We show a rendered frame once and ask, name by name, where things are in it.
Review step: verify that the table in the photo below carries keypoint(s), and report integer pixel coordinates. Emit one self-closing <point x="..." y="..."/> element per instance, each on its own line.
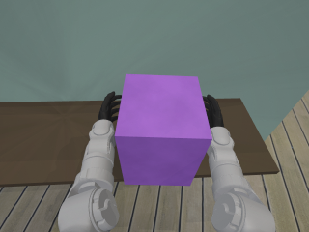
<point x="44" y="142"/>

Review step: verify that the robot right upper arm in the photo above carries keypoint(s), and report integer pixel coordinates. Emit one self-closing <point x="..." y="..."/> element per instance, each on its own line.
<point x="233" y="212"/>

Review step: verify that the right robot forearm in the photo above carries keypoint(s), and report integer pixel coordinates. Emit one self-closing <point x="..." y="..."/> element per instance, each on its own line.
<point x="225" y="169"/>

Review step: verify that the robot right hand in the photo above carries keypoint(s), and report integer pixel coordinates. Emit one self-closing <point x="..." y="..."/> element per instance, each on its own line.
<point x="213" y="111"/>

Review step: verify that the robot left upper arm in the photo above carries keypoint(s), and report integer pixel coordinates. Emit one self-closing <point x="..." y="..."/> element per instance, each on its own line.
<point x="94" y="210"/>

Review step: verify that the left robot forearm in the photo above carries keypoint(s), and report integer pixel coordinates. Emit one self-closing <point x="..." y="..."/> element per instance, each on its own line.
<point x="98" y="161"/>

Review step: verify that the carton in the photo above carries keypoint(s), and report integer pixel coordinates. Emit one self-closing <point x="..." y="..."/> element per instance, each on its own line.
<point x="162" y="132"/>

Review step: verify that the robot left hand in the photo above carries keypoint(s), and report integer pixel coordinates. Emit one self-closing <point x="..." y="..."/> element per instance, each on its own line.
<point x="106" y="110"/>

